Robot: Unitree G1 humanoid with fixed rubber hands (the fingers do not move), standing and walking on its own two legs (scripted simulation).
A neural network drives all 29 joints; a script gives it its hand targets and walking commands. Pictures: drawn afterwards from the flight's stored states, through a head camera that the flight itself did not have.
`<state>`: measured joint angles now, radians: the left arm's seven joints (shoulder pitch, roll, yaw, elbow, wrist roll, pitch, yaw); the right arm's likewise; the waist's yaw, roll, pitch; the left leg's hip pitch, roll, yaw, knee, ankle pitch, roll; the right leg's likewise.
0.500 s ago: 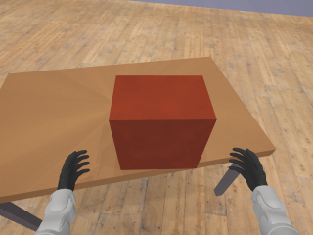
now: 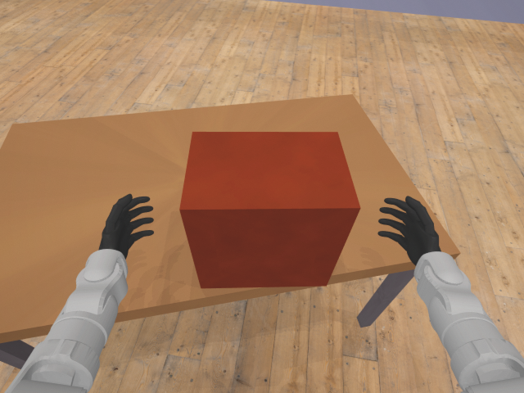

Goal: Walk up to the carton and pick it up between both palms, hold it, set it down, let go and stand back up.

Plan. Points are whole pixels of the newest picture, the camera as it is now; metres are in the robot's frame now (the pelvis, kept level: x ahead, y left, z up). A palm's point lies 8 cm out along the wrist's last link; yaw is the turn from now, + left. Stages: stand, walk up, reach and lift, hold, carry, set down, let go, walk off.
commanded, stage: reach and lift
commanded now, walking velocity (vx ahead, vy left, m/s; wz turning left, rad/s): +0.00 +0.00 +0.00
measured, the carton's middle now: (264, 215) +0.47 -0.01 -0.04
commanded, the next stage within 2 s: none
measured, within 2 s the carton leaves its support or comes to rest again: neither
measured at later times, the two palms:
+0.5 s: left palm (113, 192) +0.41 +0.23 +0.10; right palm (429, 195) +0.41 -0.26 +0.10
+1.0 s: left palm (122, 204) +0.43 +0.23 +0.05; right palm (398, 195) +0.44 -0.23 +0.06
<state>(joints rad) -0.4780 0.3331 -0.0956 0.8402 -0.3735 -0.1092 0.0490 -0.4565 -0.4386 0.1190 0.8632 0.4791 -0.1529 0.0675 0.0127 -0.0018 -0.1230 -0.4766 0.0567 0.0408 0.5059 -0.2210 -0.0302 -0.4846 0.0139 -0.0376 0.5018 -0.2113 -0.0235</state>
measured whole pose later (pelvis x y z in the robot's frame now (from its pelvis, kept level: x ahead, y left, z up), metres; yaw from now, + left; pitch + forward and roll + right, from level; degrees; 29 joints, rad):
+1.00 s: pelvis +0.01 +0.01 +0.00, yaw +1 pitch +20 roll -1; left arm -0.83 0.30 -0.02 1.10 -0.25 -0.03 0.03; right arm -0.85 -0.44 0.12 1.18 0.44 -0.09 0.05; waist 0.03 0.01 -0.20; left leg -0.66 0.06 0.02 0.53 -0.21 -0.02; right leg -0.63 0.02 -0.06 0.47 -0.18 -0.02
